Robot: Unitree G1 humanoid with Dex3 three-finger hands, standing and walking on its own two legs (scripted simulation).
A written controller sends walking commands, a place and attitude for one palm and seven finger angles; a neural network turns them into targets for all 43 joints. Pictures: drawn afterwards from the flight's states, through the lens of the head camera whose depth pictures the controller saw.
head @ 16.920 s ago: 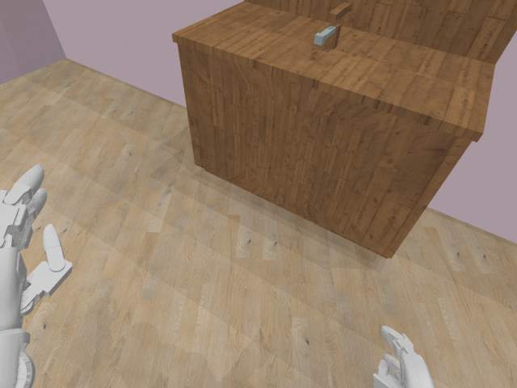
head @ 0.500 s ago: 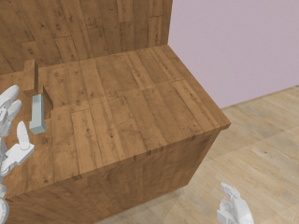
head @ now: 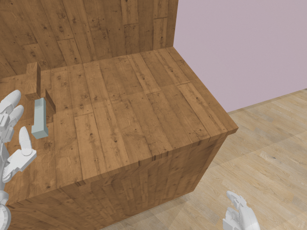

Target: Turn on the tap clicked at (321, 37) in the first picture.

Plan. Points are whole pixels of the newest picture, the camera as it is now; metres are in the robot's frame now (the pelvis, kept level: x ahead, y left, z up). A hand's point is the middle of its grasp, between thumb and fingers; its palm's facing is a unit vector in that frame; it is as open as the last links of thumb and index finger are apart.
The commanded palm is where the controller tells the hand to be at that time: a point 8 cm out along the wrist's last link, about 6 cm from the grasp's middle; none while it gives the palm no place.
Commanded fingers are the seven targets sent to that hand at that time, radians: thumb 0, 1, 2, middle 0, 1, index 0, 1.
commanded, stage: shuffle to correct the standing spot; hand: left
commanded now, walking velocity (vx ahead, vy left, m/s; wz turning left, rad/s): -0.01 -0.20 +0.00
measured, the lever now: (40, 131) +0.33 +0.31 +0.07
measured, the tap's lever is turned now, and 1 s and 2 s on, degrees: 0 0 0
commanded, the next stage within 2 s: come to a stop and stand still in 1.18 s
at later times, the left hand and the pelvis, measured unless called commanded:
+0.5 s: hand (37, 153) +0.22 +0.23 +0.16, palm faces +0.34 -0.87 -0.36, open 7.4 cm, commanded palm +0.16 +0.27 +0.18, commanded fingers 0.00 0.90 0.90 -0.20 -0.30 -0.20 -0.30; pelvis +0.00 -0.01 +0.00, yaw +0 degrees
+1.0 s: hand (34, 156) +0.21 +0.23 +0.17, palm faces +0.36 -0.86 -0.37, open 7.4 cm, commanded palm +0.16 +0.27 +0.18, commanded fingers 0.00 0.90 0.90 -0.20 -0.30 -0.20 -0.30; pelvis +0.00 -0.01 +0.00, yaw +0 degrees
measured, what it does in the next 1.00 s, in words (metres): stands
